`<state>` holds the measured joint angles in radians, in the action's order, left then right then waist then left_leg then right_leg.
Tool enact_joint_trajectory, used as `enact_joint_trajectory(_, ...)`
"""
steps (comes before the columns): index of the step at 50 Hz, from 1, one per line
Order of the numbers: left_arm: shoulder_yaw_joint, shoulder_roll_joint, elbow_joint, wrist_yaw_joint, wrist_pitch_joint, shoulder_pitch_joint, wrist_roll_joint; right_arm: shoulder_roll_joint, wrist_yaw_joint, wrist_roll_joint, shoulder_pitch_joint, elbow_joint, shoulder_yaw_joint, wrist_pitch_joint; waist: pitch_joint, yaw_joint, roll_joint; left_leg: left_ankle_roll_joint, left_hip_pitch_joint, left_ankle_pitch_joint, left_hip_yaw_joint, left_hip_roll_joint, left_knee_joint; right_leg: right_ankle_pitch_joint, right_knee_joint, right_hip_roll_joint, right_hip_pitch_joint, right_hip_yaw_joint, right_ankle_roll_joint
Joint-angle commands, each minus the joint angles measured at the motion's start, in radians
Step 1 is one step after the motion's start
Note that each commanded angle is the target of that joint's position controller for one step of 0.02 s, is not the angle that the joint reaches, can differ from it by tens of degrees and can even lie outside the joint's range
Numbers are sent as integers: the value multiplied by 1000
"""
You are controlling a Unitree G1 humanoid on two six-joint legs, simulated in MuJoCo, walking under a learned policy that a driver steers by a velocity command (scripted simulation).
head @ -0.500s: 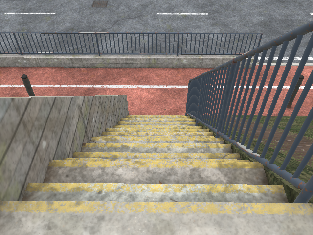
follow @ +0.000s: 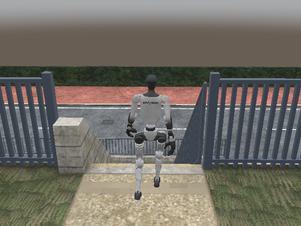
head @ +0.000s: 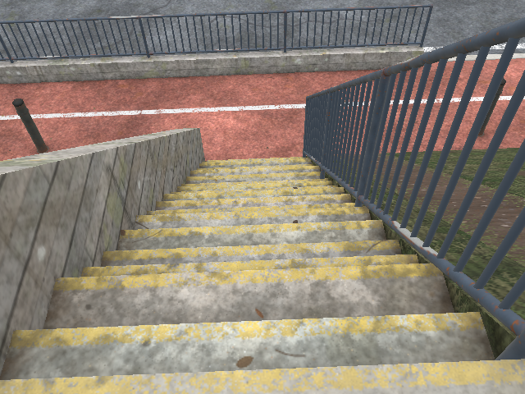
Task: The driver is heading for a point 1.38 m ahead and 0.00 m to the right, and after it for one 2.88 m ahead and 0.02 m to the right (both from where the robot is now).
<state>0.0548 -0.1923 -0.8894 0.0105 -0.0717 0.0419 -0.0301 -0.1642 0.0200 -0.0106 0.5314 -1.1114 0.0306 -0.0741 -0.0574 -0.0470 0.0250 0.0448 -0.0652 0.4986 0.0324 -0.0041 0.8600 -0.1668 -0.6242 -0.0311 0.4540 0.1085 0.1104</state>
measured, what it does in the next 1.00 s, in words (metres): walks ahead: left foot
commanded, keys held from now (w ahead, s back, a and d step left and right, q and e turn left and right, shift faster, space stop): w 1.00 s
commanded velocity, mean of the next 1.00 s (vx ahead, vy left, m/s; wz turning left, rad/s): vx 0.49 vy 0.00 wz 0.00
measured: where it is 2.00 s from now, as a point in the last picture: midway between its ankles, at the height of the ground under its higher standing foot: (295, 295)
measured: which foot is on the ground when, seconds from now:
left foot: up 0.00-0.46, down 0.48-1.00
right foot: down 0.00-0.48, up 0.50-1.00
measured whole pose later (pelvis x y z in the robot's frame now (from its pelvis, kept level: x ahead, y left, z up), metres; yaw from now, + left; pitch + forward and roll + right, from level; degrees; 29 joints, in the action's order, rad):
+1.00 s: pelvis +0.43 +0.00 +0.00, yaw +0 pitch -1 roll -1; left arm 0.10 -0.24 -0.94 -0.02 0.07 0.21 -0.05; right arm -0.22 0.01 -0.02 0.55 -0.96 0.02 -0.08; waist 0.03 -0.04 -0.02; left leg 0.09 -0.12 0.51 -0.05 0.06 0.65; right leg 0.00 -1.10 -0.02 0.68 -0.13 0.04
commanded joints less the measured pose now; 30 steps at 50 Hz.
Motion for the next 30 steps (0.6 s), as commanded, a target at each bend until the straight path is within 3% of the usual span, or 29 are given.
enact_joint_trajectory(1,49,-189,-65,-7,18,317,19,-109,-9,-4,-9,103,28,-7,113,105,-113,47,-612,-103,30,-12,546,-370,401,412,-548,-703,187)
enact_joint_trajectory(2,33,-125,-52,-1,7,258,17,-100,-13,-11,-84,125,28,-11,35,99,-64,52,-603,-165,20,-45,504,-269,421,359,-417,-575,164)
enact_joint_trajectory(3,24,-98,-56,-3,-1,240,10,-96,-16,-7,-83,122,35,-5,17,62,-55,53,-556,-203,25,-70,448,-158,427,306,-343,-479,130)
enact_joint_trajectory(5,6,-53,-82,-12,-14,279,9,-66,-26,-17,-53,117,37,22,12,14,-68,38,-472,-210,22,-89,359,-9,437,254,-249,-358,104)
enact_joint_trajectory(7,5,-65,-101,-21,-27,345,7,-55,-24,-17,-87,137,40,45,-3,2,-71,25,-496,-222,-3,-83,309,110,441,243,-244,-307,111)
enact_joint_trajectory(9,2,-78,-107,-26,-30,386,14,-56,-27,-22,-183,177,40,58,-33,6,-72,13,-565,-298,-22,-94,229,129,464,236,-249,-273,116)
enact_joint_trajectory(12,-7,-71,-108,-29,-27,443,18,-55,-36,-21,-342,238,35,59,-54,33,-63,0,-624,-428,-52,-94,62,237,465,222,-289,-231,107)
enact_joint_trajectory(14,-14,-66,-105,-31,-29,461,27,-43,-33,-11,-400,258,23,52,-46,43,-80,8,-544,-520,-90,-66,-81,433,426,198,-287,-170,82)
enact_joint_trajectory(17,-20,-93,-108,-35,-17,485,29,-48,-46,-6,-511,303,17,50,-45,77,-99,17,-478,-539,-127,-15,-193,553,404,185,-339,-142,46)
enact_joint_trajectory(18,-19,-97,-113,-34,-9,495,18,-53,-45,-10,-494,299,14,58,-22,80,-125,19,-413,-517,-144,8,-131,657,378,193,-338,-120,39)
enact_joint_trajectory(20,-20,-104,-110,-38,2,481,14,-74,-37,-7,-461,299,18,59,-7,58,-118,41,-359,-406,-133,29,-153,800,303,199,-392,-101,39)
enact_joint_trajectory(22,-18,-126,-107,-51,10,451,13,-98,-26,-10,-322,260,29,50,39,-2,-124,67,-230,-291,-122,68,-200,947,155,207,-440,-109,42)
enact_joint_trajectory(23,-18,-126,-102,-56,21,413,14,-119,-20,-9,-196,225,39,38,81,-58,-116,85,-130,-293,-98,60,-284,895,30,202,-442,-105,38)
enact_joint_trajectory(24,-15,-128,-95,-55,22,395,25,-164,-14,-21,-36,188,56,24,135,-132,-38,124,64,-423,7,-24,-416,672,-233,153,-334,-71,12)
enact_joint_trajectory(25,-26,-38,-87,-52,25,492,15,-229,-16,-24,9,189,64,18,232,-55,156,178,260,-623,298,-285,-402,-252,-586,11,-128,-29,-13)
enact_joint_trajectory(26,-9,-44,-107,-44,30,604,34,-244,-24,18,-8,189,66,33,258,-19,192,332,319,-555,575,-365,-482,-403,-775,-87,118,-153,-36)
enact_joint_trajectory(27,13,-124,-105,-46,33,523,29,-186,-29,28,-97,211,60,42,119,-13,73,328,193,-454,484,-343,-542,-307,-804,-30,200,-204,-40)
enact_joint_trajectory(28,22,-139,-75,-42,30,424,35,-149,-34,17,-180,234,45,41,38,3,34,309,55,-473,386,-313,-580,-237,-776,-1,181,-206,-45)
enact_joint_trajectory(29,28,-137,-71,-44,36,391,39,-130,-34,1,-205,237,36,33,1,35,-4,272,-35,-526,309,-278,-602,-204,-720,22,135,-218,-49)
enact_joint_trajectory(30,28,-116,-67,-45,54,387,32,-126,-28,-3,-193,233,31,20,-7,55,1,242,-94,-580,247,-249,-608,-186,-664,37,86,-227,-57)
Velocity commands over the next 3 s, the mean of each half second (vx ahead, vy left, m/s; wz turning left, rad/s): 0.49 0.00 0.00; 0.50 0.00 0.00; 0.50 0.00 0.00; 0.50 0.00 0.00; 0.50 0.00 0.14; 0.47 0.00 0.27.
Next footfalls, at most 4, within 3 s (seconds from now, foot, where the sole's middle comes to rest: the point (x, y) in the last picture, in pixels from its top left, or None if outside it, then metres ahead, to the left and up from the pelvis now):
0.48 left None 0.37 0.06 -0.75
1.26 right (325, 355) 0.63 -0.16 -0.98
1.78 left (263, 296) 0.93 0.01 -1.17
2.32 right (316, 261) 1.21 -0.22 -1.39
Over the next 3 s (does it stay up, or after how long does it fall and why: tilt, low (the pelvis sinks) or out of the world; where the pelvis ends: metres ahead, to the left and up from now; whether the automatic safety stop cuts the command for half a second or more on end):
stays up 1.38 -0.10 -0.92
